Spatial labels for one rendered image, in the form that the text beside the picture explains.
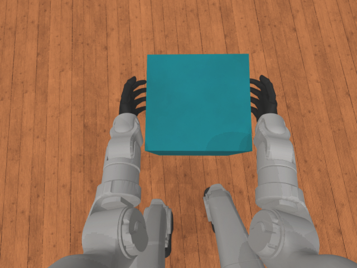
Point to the robot left hand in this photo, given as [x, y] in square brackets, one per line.
[127, 102]

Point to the carton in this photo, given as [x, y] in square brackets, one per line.
[198, 104]

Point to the left robot forearm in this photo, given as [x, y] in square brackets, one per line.
[122, 164]

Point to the robot left upper arm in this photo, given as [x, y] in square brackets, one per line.
[111, 239]

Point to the robot left foot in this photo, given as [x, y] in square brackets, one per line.
[168, 249]

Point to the robot right hand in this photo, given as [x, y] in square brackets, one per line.
[267, 98]

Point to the right robot forearm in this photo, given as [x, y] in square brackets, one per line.
[276, 168]

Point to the right robot thigh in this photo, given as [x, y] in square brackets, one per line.
[231, 234]

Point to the robot right upper arm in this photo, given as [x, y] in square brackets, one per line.
[284, 240]

